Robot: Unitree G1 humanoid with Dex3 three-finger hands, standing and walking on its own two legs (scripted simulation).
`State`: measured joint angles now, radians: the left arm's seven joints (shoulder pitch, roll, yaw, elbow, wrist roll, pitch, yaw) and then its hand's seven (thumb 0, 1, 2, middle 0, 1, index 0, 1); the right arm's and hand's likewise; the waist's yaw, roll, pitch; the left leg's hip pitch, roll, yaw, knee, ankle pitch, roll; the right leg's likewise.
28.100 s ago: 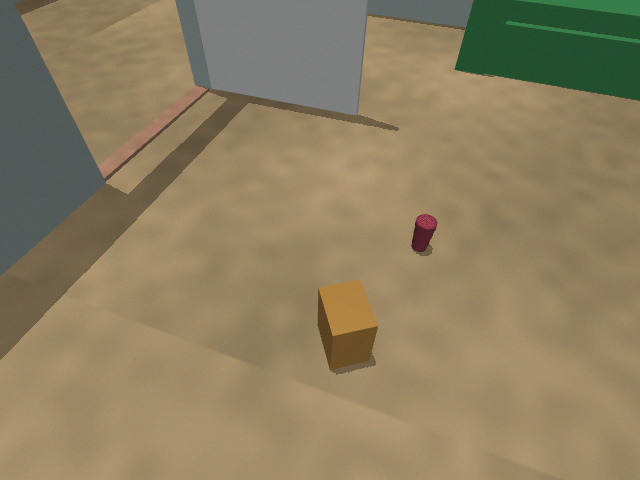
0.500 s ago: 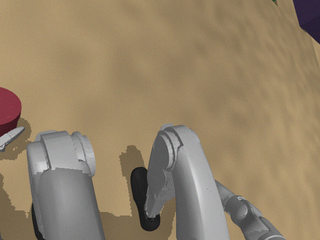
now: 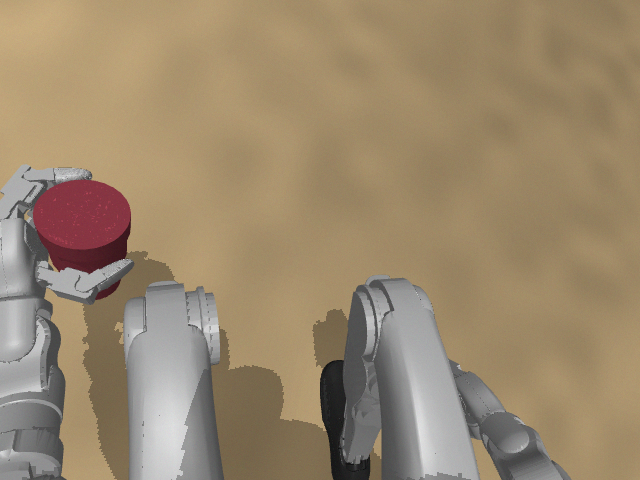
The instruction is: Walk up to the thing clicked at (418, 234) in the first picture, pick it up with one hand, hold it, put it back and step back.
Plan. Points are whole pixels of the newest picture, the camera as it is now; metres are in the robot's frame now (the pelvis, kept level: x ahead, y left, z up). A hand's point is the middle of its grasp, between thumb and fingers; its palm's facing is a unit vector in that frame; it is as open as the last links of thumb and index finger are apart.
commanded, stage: settle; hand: left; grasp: from the side
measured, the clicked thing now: (89, 249) +0.37 +0.26 -0.10
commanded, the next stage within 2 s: lift in 0.96 s
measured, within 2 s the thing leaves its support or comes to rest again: neither
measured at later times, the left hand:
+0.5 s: hand (70, 210) +0.38 +0.26 -0.01, palm faces +0.21 -0.98 -0.06, open 11.6 cm
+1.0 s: hand (56, 194) +0.38 +0.26 +0.03, palm faces +0.22 -0.97 -0.05, open 11.7 cm
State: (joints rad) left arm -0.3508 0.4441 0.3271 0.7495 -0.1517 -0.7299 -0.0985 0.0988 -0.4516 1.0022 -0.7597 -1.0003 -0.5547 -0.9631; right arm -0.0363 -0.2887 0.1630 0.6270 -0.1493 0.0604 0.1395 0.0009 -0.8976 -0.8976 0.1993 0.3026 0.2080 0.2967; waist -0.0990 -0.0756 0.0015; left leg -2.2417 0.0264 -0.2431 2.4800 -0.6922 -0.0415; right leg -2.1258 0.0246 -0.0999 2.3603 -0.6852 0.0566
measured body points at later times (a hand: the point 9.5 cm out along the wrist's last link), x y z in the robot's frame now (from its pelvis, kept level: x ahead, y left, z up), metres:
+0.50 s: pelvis +0.01 -0.01 +0.03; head +0.20 +0.06 +0.43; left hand +0.36 +0.31 +0.00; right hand +0.20 -0.26 -0.09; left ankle +0.08 +0.14 -0.29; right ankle +0.11 -0.13 -0.29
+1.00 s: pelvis +0.00 -0.01 +0.06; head +0.19 +0.05 +0.46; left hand +0.36 +0.31 +0.03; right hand +0.19 -0.25 -0.07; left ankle +0.08 +0.14 -0.29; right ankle +0.11 -0.13 -0.29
